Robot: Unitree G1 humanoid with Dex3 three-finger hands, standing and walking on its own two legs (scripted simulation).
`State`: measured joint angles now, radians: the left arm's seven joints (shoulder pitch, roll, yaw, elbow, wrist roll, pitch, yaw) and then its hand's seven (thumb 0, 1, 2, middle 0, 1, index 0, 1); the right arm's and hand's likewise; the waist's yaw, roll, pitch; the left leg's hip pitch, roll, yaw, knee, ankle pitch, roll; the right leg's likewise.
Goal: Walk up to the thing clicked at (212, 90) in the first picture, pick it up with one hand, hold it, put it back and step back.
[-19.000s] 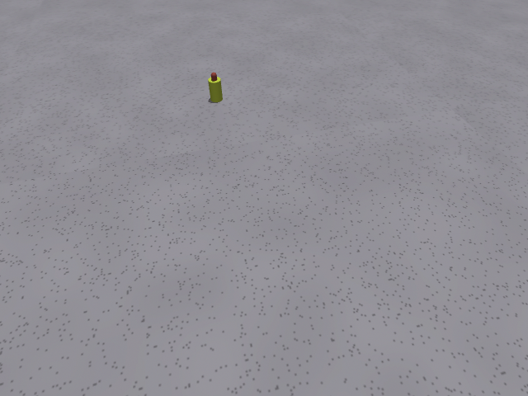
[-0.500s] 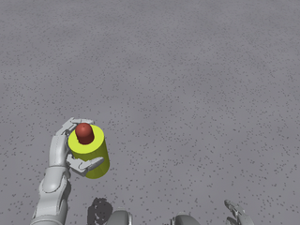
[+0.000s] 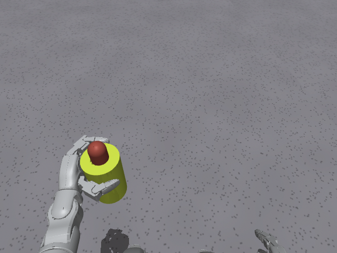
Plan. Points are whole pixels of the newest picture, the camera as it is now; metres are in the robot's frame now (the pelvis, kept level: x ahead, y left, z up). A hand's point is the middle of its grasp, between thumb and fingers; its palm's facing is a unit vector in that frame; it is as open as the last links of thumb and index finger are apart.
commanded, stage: hold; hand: left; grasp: from the side
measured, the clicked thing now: (104, 169) +0.32 +0.16 +0.00
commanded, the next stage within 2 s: none
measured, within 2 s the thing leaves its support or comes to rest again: neither
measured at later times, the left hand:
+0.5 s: hand (97, 166) +0.32 +0.17 +0.04, palm faces +0.08 -1.00 -0.01, open 11.5 cm
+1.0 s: hand (93, 169) +0.30 +0.18 +0.04, palm faces +0.07 -1.00 -0.02, open 11.5 cm
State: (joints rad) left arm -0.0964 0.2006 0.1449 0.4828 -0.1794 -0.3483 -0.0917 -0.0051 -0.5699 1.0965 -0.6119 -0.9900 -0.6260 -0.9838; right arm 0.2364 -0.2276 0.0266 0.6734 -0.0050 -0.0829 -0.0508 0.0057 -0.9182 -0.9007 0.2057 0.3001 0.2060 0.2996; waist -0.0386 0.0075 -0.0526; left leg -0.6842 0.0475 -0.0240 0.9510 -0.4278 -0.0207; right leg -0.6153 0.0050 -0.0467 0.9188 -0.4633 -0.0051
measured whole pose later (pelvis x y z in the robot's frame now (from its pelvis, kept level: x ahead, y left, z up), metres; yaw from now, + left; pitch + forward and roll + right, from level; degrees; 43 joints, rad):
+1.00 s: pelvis -0.01 +0.01 +0.01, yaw +0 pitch +5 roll -2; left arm -0.07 0.20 0.10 0.43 -0.16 -0.32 -0.05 -0.01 -0.54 1.06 -0.61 -0.97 -0.63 -0.97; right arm 0.24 -0.22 0.02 0.68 0.00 -0.09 -0.04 0.01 -0.93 -0.90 0.21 0.30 0.21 0.30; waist -0.03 0.01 -0.02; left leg -0.56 0.04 -0.01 0.86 -0.38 -0.01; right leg -0.49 0.00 -0.04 0.82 -0.41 0.01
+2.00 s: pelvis -0.01 +0.01 +0.02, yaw +0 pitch +5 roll -1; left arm -0.06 0.19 0.11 0.40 -0.16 -0.31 -0.04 -0.01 -0.54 1.06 -0.61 -0.97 -0.62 -0.97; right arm 0.25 -0.22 0.02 0.70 0.00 -0.09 -0.04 0.01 -0.92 -0.90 0.20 0.30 0.21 0.30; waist -0.04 0.00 -0.02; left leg -0.55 0.04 -0.01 0.85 -0.38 -0.01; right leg -0.49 0.00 -0.04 0.81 -0.41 0.00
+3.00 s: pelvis -0.01 +0.01 +0.01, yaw +0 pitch +5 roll -2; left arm -0.09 0.20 0.12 0.45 -0.16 -0.34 -0.04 -0.01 -0.52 1.03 -0.61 -0.96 -0.63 -0.95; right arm 0.24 -0.22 0.02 0.71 0.00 -0.11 -0.04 0.01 -0.91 -0.90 0.20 0.30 0.21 0.30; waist -0.03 0.00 -0.02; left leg -0.58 0.04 -0.02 0.87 -0.38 -0.01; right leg -0.51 0.00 -0.04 0.83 -0.41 0.00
